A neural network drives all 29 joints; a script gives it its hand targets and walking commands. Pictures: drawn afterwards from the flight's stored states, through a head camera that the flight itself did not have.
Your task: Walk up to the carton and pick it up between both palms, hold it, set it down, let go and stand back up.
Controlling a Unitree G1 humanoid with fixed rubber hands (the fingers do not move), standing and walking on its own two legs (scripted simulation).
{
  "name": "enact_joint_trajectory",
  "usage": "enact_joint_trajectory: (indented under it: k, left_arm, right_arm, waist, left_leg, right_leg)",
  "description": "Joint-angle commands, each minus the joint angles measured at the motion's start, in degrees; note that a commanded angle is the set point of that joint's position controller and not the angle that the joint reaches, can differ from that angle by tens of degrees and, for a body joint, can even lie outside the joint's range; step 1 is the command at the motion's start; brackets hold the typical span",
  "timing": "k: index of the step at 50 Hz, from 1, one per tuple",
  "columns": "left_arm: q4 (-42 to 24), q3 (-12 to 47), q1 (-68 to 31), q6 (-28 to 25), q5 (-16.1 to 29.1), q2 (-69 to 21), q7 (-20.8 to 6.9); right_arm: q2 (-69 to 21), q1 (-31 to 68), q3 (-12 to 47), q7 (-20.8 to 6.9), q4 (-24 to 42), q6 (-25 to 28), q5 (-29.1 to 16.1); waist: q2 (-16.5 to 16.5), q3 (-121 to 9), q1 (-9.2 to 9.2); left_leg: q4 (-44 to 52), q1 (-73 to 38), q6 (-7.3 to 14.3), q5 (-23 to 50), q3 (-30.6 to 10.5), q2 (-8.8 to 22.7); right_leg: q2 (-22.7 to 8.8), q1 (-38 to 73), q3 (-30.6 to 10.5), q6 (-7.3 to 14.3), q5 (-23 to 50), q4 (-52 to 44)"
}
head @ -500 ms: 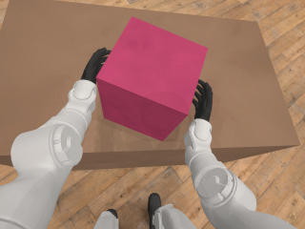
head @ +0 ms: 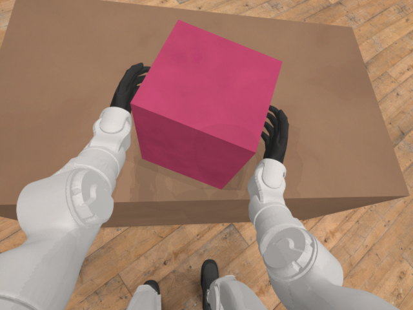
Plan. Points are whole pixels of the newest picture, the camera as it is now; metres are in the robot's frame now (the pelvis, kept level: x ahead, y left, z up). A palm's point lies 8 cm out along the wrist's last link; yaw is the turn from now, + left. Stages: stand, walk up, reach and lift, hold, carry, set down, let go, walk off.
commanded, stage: reach and lift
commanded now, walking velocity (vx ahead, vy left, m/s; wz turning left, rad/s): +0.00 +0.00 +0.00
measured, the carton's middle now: (202, 116) +0.49 -0.04 -0.06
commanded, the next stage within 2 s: none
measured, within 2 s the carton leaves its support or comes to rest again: leaves its support in 1.20 s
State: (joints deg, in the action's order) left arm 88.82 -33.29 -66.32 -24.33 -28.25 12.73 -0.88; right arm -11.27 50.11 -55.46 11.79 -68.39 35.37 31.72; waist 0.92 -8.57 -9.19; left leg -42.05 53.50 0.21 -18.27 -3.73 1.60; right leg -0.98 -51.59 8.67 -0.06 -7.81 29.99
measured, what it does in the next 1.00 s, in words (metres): stands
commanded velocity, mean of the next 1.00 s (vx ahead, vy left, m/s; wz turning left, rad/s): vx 0.00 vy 0.00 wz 0.00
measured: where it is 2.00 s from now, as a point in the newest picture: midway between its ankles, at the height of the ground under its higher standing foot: (181, 308)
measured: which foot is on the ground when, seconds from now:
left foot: down 0.00-1.00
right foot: down 0.00-1.00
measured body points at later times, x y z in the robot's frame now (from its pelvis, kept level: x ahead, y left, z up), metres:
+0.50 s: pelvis +0.00 +0.00 +0.00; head +0.17 +0.03 +0.42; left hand +0.50 +0.11 -0.01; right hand +0.40 -0.18 -0.02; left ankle -0.01 +0.10 -0.71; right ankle +0.04 -0.13 -0.71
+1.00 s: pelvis +0.00 +0.01 +0.01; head +0.13 +0.02 +0.43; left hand +0.46 +0.11 -0.01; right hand +0.38 -0.18 -0.01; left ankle -0.01 +0.10 -0.71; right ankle +0.04 -0.13 -0.71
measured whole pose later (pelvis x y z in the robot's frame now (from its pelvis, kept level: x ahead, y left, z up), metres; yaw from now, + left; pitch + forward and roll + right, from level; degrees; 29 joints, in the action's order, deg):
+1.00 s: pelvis +0.00 +0.01 +0.01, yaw -1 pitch +26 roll -4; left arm 98.4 -14.9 -60.9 -32.2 -8.5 10.2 3.4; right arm -7.0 44.3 -41.2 13.1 -72.8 33.4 22.4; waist 2.8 -10.6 -7.5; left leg -40.6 48.9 1.0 -17.8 -1.8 1.5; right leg -0.9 -47.9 6.4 -0.7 -6.9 28.8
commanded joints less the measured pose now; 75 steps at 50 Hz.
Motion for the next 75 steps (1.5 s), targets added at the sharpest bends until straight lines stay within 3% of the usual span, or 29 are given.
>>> enact_joint_trajectory:
  k: [1, 11, 16, 27, 37, 45, 56, 61, 68, 75]
  left_arm:
    - [9.8, 7.3, -18.2, 0.2, -6.0, -34.9, -8.4]
    - [10.0, 9.4, -17.1, -0.9, -5.2, -37.5, -7.3]
    - [10.0, 11.7, -16.7, -2.1, -3.7, -38.6, -6.8]
    - [9.9, 17.2, -17.9, -5.5, 1.7, -38.7, -7.2]
    - [9.0, 20.7, -20.9, -8.4, 7.2, -36.7, -7.4]
    - [8.3, 23.1, -21.9, -9.7, 10.9, -36.8, -6.8]
    - [4.6, 29.0, -22.0, -11.0, 16.2, -40.3, -4.8]
    - [1.0, 32.6, -23.3, -11.3, 19.5, -42.8, -3.9]
    - [-8.1, 37.6, -27.3, -9.9, 24.2, -45.6, -3.0]
    - [-11.1, 34.9, -27.9, -4.9, 24.8, -44.2, -4.0]
  right_arm:
    - [-25.5, 23.2, 15.4, -9.3, -9.7, -1.0, 7.7]
    - [-25.0, 24.1, 17.8, -10.0, -11.5, 1.5, 6.7]
    - [-25.1, 24.1, 20.1, -10.1, -12.1, 2.6, 5.6]
    - [-25.9, 23.9, 25.5, -9.4, -11.3, 2.5, 2.8]
    - [-27.0, 24.0, 28.6, -9.2, -10.3, 0.7, 1.4]
    - [-27.0, 26.0, 31.5, -9.7, -8.5, 0.1, -0.3]
    - [-26.6, 28.4, 37.4, -11.2, -6.3, -1.4, -4.6]
    - [-27.9, 29.8, 41.7, -11.7, -3.1, -3.9, -7.9]
    - [-31.5, 29.8, 48.0, -11.3, 1.9, -11.0, -12.5]
    - [-34.0, 28.8, 50.4, -10.2, 5.2, -19.3, -15.8]
  waist:
    - [10.6, -31.2, -2.59]
    - [12.0, -33.5, -1.88]
    - [12.2, -34.9, -1.72]
    - [9.8, -37.4, -1.97]
    - [8.1, -38.1, -1.47]
    - [7.8, -39.6, -0.06]
    - [9.2, -41.2, 1.03]
    - [9.1, -42.0, 0.82]
    - [7.9, -40.6, -1.23]
    - [4.3, -32.1, -1.59]
  left_leg:
    - [1.1, -19.8, -5.9, 23.4, 2.4, -0.4]
    - [-0.5, -26.5, -8.0, 35.9, 1.4, 0.8]
    - [0.0, -27.6, -8.3, 38.4, 1.3, 0.7]
    - [3.1, -21.5, -6.0, 29.2, 2.7, -1.1]
    - [4.9, -15.9, -3.8, 19.6, 3.8, -2.0]
    - [4.4, -16.3, -3.6, 19.7, 3.8, -1.9]
    - [3.4, -23.6, -5.7, 27.9, 2.3, -0.7]
    - [4.3, -23.7, -5.6, 26.2, 1.7, -1.1]
    - [7.0, -21.9, -4.6, 18.2, 0.8, -2.2]
    - [11.4, -17.9, -2.3, 8.8, 0.5, -3.5]
  right_leg:
    - [1.6, 18.0, -0.7, 2.7, 16.4, 1.6]
    - [2.8, 15.1, 0.2, 3.2, 18.7, 0.6]
    - [2.9, 16.4, 0.0, 3.3, 20.6, -0.4]
    - [2.0, 26.2, -1.7, 3.1, 26.1, -0.4]
    - [1.3, 32.4, -3.5, 2.7, 24.8, 1.2]
    - [1.9, 33.2, -3.8, 2.9, 23.0, 2.4]
    - [3.5, 30.9, -3.4, 3.3, 21.4, 2.3]
    - [3.6, 33.0, -4.1, 3.2, 20.6, 2.4]
    - [3.0, 37.1, -5.5, 2.8, 17.0, 2.7]
    - [1.5, 43.8, -7.5, 2.0, 13.1, 1.5]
